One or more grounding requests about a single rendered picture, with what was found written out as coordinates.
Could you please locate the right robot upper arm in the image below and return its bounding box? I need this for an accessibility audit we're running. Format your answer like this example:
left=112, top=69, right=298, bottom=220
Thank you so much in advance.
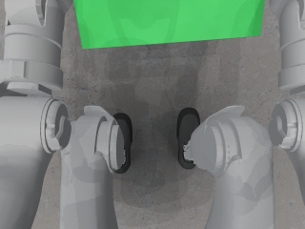
left=268, top=98, right=305, bottom=206

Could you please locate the left robot upper arm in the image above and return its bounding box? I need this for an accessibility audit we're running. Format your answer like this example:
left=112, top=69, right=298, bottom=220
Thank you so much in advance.
left=0, top=95, right=71, bottom=229

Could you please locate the right robot forearm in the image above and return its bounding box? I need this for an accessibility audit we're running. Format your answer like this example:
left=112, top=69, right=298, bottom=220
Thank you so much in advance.
left=269, top=0, right=305, bottom=95

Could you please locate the left robot thigh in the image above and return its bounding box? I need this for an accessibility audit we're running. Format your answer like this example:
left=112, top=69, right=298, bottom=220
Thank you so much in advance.
left=59, top=115, right=123, bottom=229

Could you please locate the robot right foot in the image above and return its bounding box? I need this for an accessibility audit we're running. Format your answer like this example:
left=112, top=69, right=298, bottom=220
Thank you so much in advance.
left=176, top=107, right=200, bottom=170

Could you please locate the carton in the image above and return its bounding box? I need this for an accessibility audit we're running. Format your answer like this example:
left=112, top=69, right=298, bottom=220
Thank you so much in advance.
left=73, top=0, right=265, bottom=50

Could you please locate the left robot forearm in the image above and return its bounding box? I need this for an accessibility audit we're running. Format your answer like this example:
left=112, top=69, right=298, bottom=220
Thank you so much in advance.
left=0, top=0, right=73, bottom=97

